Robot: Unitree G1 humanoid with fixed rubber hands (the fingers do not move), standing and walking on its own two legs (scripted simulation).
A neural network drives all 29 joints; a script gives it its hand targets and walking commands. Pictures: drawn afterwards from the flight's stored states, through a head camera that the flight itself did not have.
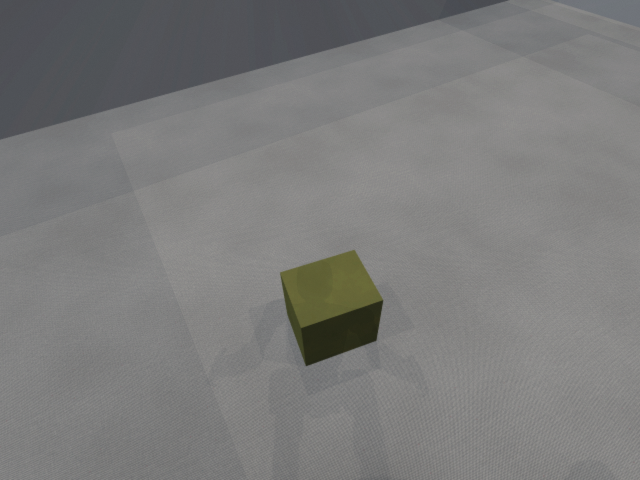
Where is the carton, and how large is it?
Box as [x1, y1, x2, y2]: [280, 250, 382, 365]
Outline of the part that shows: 354,250 280,272 287,314 306,365 376,339 382,299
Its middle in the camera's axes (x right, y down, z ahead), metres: +0.04 +0.22 +1.28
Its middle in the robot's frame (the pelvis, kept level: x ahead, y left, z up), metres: +0.75 +0.00 -0.63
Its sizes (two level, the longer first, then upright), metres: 0.259 0.213 0.255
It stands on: the floor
